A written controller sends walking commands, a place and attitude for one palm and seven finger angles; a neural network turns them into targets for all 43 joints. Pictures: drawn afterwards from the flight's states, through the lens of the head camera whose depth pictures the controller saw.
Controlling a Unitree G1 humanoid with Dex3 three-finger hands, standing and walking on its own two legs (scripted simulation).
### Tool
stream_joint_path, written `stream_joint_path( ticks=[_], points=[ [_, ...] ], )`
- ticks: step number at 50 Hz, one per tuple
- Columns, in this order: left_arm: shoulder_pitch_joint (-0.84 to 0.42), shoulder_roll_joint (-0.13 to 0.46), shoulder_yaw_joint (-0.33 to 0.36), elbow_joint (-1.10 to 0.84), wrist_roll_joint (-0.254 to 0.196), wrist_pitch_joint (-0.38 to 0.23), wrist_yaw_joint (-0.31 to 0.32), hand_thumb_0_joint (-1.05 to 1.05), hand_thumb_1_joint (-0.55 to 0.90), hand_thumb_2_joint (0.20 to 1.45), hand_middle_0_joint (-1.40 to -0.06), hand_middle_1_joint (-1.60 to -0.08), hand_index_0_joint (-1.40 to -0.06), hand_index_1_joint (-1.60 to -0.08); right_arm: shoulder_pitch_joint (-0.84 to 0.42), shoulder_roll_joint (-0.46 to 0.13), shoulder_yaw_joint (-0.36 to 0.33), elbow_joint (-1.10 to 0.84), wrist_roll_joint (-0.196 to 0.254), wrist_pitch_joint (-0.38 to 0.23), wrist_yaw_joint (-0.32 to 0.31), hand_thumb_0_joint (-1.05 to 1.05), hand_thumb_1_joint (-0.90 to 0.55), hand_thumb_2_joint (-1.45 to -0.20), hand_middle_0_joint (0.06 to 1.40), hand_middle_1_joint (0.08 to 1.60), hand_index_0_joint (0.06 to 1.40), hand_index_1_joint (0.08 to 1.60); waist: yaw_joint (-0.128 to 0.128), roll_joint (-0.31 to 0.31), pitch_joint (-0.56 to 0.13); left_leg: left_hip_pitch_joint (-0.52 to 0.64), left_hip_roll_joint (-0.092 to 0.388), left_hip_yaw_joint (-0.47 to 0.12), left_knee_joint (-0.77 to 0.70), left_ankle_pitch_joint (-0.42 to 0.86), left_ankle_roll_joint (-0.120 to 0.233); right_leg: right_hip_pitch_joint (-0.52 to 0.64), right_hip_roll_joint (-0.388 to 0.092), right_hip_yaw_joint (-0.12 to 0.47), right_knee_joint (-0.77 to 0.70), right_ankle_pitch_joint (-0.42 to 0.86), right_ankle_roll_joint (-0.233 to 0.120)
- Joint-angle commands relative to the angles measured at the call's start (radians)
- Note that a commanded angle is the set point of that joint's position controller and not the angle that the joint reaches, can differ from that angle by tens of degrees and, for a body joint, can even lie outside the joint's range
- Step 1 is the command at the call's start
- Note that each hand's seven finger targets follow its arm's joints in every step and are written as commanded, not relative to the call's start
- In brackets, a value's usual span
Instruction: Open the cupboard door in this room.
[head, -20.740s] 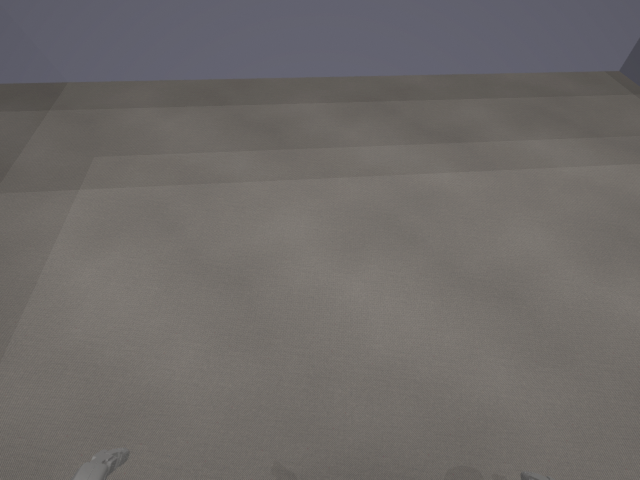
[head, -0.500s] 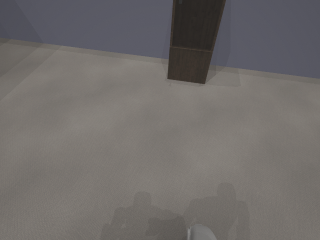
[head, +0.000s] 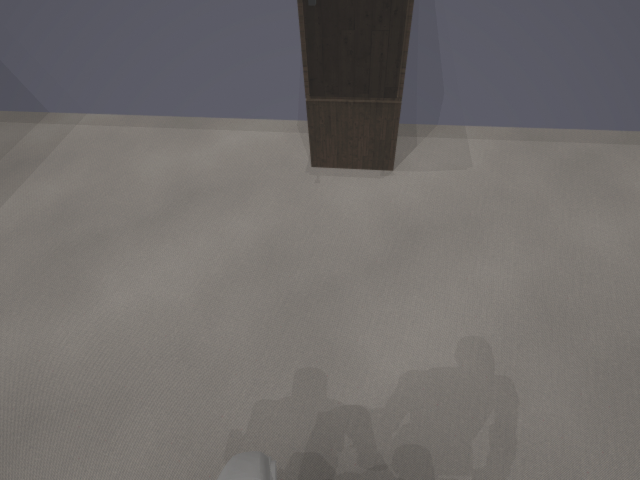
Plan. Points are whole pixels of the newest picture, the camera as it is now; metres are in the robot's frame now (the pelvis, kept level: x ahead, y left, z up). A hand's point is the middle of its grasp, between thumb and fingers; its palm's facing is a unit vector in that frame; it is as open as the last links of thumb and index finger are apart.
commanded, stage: turn or walk to find it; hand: left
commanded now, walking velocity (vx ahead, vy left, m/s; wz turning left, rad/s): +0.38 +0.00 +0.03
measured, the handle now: out of the picture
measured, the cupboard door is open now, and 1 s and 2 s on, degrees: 0 0 0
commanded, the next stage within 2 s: stand and wait in 0.58 s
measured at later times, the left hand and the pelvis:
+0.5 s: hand (193, 478) +0.16 +0.21 -0.18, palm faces +0.10 -0.98 -0.16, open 7.3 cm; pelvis +0.21 +0.05 -0.01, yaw +1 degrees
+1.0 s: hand (253, 299) +0.45 +0.16 -0.16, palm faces +0.06 -0.97 -0.22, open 7.1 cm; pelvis +0.35 -0.02 +0.00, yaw +2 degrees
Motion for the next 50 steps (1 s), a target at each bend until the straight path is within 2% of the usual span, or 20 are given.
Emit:
stream_joint_path(
  ticks=[1, 12, 14, 16, 17, 18, 19, 22, 23, 26, 31, 35, 36, 37, 38, 39, 40, 41, 45, 50],
  points=[
    [0.121, 0.08, -0.008, 0.02, 0.014, -0.009, -0.003, 0.0, 0.9, 0.9, -0.2, -0.3, -0.2, -0.3, 0.039, -0.021, -0.001, -0.057, -0.001, 0.002, 0.013, 0.0, -0.9, -0.9, 0.2, 0.3, 0.2, 0.3, -0.001, -0.174, 0.017, -0.087, 0.034, -0.019, -0.073, 0.092, -0.022, 0.013, -0.26, 0.189, -0.277, 0.165, -0.048],
    [0.28, 0.134, -0.018, 0.095, 0.014, -0.004, 0.004, 0.0, 0.9, 0.9, -0.2, -0.3, -0.2, -0.3, -0.294, -0.05, 0.026, -0.172, 0.004, -0.023, 0.034, 0.0, -0.9, -0.9, 0.2, 0.3, 0.2, 0.3, 0.075, -0.121, 0.062, -0.077, -0.016, 0.064, -0.49, 0.084, 0.014, 0.267, -0.28, 0.157, -0.208, 0.502, -0.056],
    [0.272, 0.154, -0.013, 0.1, 0.015, 0.0, 0.005, 0.0, 0.9, 0.9, -0.2, -0.3, -0.2, -0.3, -0.242, -0.069, 0.024, -0.162, 0.004, -0.033, 0.026, 0.0, -0.9, -0.9, 0.2, 0.3, 0.2, 0.3, 0.041, -0.105, 0.017, 0.04, -0.055, 0.099, -0.558, 0.033, 0.038, 0.292, -0.281, 0.133, -0.098, 0.683, -0.052],
    [0.238, 0.16, -0.013, 0.096, 0.008, -0.001, 0.004, 0.0, 0.9, 0.9, -0.2, -0.3, -0.2, -0.3, -0.003, -0.119, 0.006, -0.089, -0.004, -0.044, 0.01, 0.0, -0.9, -0.9, 0.2, 0.3, 0.2, 0.3, -0.07, -0.077, -0.12, 0.406, -0.094, 0.113, -0.658, 0.134, 0.069, 0.169, -0.224, 0.058, 0.204, 0.757, 0.004],
    [0.255, 0.126, -0.016, 0.078, -0.001, 0.0, -0.003, 0.0, 0.9, 0.9, -0.2, -0.3, -0.2, -0.3, 0.146, -0.215, -0.016, -0.052, -0.014, -0.052, -0.001, 0.0, -0.9, -0.9, 0.2, 0.3, 0.2, 0.3, -0.121, 0.09, -0.253, 0.695, 0.075, -0.098, -0.676, 0.241, 0.132, -0.052, -0.13, 0.016, 0.447, 0.45, 0.053],
    [0.261, 0.077, -0.033, 0.052, -0.009, -0.002, -0.016, 0.0, 0.9, 0.9, -0.2, -0.3, -0.2, -0.3, 0.244, -0.313, -0.041, -0.024, -0.008, -0.049, -0.01, 0.0, -0.9, -0.9, 0.2, 0.3, 0.2, 0.3, -0.129, 0.278, -0.319, 0.897, 0.314, -0.424, -0.728, 0.396, 0.241, -0.336, -0.008, 0.038, 0.746, -0.279, 0.078],
    [0.193, 0.1, -0.025, 0.03, -0.004, -0.001, -0.01, 0.0, 0.9, 0.9, -0.2, -0.3, -0.2, -0.3, 0.226, -0.291, -0.036, -0.019, 0.009, -0.04, -0.014, 0.0, -0.9, -0.9, 0.2, 0.3, 0.2, 0.3, -0.124, 0.17, -0.279, 0.847, 0.344, -0.426, -0.781, 0.406, 0.275, -0.407, -0.033, 0.144, 0.855, -0.325, 0.059],
    [0.108, 0.066, -0.017, 0.033, 0.011, 0.019, -0.024, 0.0, 0.9, 0.9, -0.2, -0.3, -0.2, -0.3, 0.042, -0.156, -0.006, -0.065, 0.008, -0.055, -0.016, 0.0, -0.9, -0.9, 0.2, 0.3, 0.2, 0.3, -0.049, 0.052, -0.052, 0.496, 0.26, -0.257, -0.897, 0.187, 0.203, -0.419, -0.132, 0.183, 0.841, -0.149, 0.077],
    [0.115, 0.056, -0.018, 0.038, 0.016, 0.029, -0.028, 0.0, 0.9, 0.9, -0.2, -0.3, -0.2, -0.3, 0.027, -0.128, 0.002, -0.058, 0.007, -0.061, -0.017, 0.0, -0.9, -0.9, 0.2, 0.3, 0.2, 0.3, -0.024, 0.015, -0.013, 0.412, 0.239, -0.205, -0.923, 0.177, 0.182, -0.379, -0.144, 0.177, 0.805, -0.128, 0.084],
    [0.158, 0.005, -0.018, 0.027, 0.019, 0.065, -0.029, 0.0, 0.9, 0.9, -0.2, -0.3, -0.2, -0.3, -0.005, -0.119, 0.004, -0.057, 0.01, -0.067, -0.018, 0.0, -0.9, -0.9, 0.2, 0.3, 0.2, 0.3, 0.033, 0.057, 0.008, 0.282, 0.185, -0.075, -0.972, 0.115, 0.171, -0.316, -0.156, 0.15, 0.677, -0.068, 0.1],
    [0.042, 0.021, -0.014, -0.037, 0.017, 0.074, -0.038, 0.0, 0.9, 0.9, -0.2, -0.3, -0.2, -0.3, 0.008, -0.13, -0.007, -0.057, 0.008, -0.061, -0.014, 0.0, -0.9, -0.9, 0.2, 0.3, 0.2, 0.3, 0.026, 0.076, 0.066, 0.245, 0.143, -0.011, -0.979, 0.124, 0.173, -0.252, -0.141, 0.095, 0.355, 0.045, 0.124],
    [0.071, 0.045, -0.014, -0.029, 0.019, 0.06, -0.032, 0.0, 0.9, 0.9, -0.2, -0.3, -0.2, -0.3, 0.021, -0.153, -0.013, -0.038, 0.006, -0.045, -0.02, 0.0, -0.9, -0.9, 0.2, 0.3, 0.2, 0.3, 0.046, 0.052, -0.011, 0.324, 0.131, 0.016, -0.798, 0.272, 0.132, -0.089, -0.086, 0.052, 0.148, 0.106, 0.117],
    [0.131, 0.065, -0.013, -0.004, 0.02, 0.052, -0.028, 0.0, 0.9, 0.9, -0.2, -0.3, -0.2, -0.3, 0.033, -0.144, -0.009, -0.031, 0.007, -0.041, -0.019, 0.0, -0.9, -0.9, 0.2, 0.3, 0.2, 0.3, 0.07, 0.002, -0.044, 0.324, 0.095, 0.042, -0.708, 0.275, 0.099, 0.008, -0.067, 0.035, 0.074, 0.167, 0.118],
    [0.211, 0.115, -0.006, 0.023, 0.022, 0.037, -0.022, 0.0, 0.9, 0.9, -0.2, -0.3, -0.2, -0.3, 0.051, -0.117, -0.004, -0.023, 0.011, -0.041, -0.016, 0.0, -0.9, -0.9, 0.2, 0.3, 0.2, 0.3, 0.105, -0.086, -0.1, 0.289, 0.047, 0.071, -0.562, 0.2, 0.058, 0.136, -0.109, 0.082, 0.01, 0.283, 0.114],
    [0.272, 0.214, 0.011, 0.045, 0.029, 0.023, -0.007, 0.0, 0.9, 0.9, -0.2, -0.3, -0.2, -0.3, 0.093, -0.055, 0.008, -0.031, 0.016, -0.04, -0.009, 0.0, -0.9, -0.9, 0.2, 0.3, 0.2, 0.3, 0.115, -0.323, -0.167, 0.114, -0.054, 0.132, -0.321, -0.102, 0.014, 0.291, -0.324, 0.327, -0.019, 0.519, 0.051],
    [0.298, 0.258, 0.011, 0.048, 0.01, 0.022, -0.007, 0.0, 0.9, 0.9, -0.2, -0.3, -0.2, -0.3, 0.092, -0.057, 0.013, -0.049, 0.024, -0.021, -0.017, 0.0, -0.9, -0.9, 0.2, 0.3, 0.2, 0.3, 0.104, -0.359, -0.191, 0.086, -0.088, 0.058, -0.18, -0.399, -0.002, 0.269, -0.455, 0.446, -0.075, 0.696, -0.049],
    [0.232, 0.231, 0.001, 0.037, 0.006, 0.024, -0.001, 0.0, 0.9, 0.9, -0.2, -0.3, -0.2, -0.3, 0.073, -0.054, 0.016, -0.044, 0.024, -0.009, -0.024, 0.0, -0.9, -0.9, 0.2, 0.3, 0.2, 0.3, 0.089, -0.248, -0.141, 0.099, -0.056, -0.01, -0.13, -0.391, -0.006, 0.188, -0.447, 0.408, -0.106, 0.655, -0.086],
    [0.154, 0.218, 0.003, 0.024, 0.007, 0.019, 0.001, 0.0, 0.9, 0.9, -0.2, -0.3, -0.2, -0.3, 0.085, -0.043, 0.02, -0.028, 0.023, -0.003, -0.022, 0.0, -0.9, -0.9, 0.2, 0.3, 0.2, 0.3, 0.063, -0.304, -0.138, 0.085, -0.032, -0.028, -0.101, -0.332, -0.008, 0.152, -0.418, 0.401, -0.123, 0.603, -0.079],
    [-0.005, 0.14, -0.023, -0.011, 0.009, 0.04, 0.009, 0.0, 0.9, 0.9, -0.2, -0.3, -0.2, -0.3, 0.095, -0.017, 0.03, 0.004, 0.021, 0.019, -0.018, 0.0, -0.9, -0.9, 0.2, 0.3, 0.2, 0.3, 0.0, -0.172, -0.082, 0.213, -0.026, -0.011, -0.237, -0.18, -0.021, -0.045, -0.303, 0.194, -0.161, 0.382, -0.028],
    [-0.001, 0.121, -0.023, 0.005, 0.01, 0.053, 0.011, 0.0, 0.9, 0.9, -0.2, -0.3, -0.2, -0.3, 0.072, -0.005, 0.038, 0.001, 0.018, 0.024, -0.019, 0.0, -0.9, -0.9, 0.2, 0.3, 0.2, 0.3, 0.012, -0.172, -0.054, 0.263, -0.041, 0.017, -0.42, -0.106, -0.026, -0.082, -0.268, 0.196, -0.218, 0.143, -0.048]
  ],
)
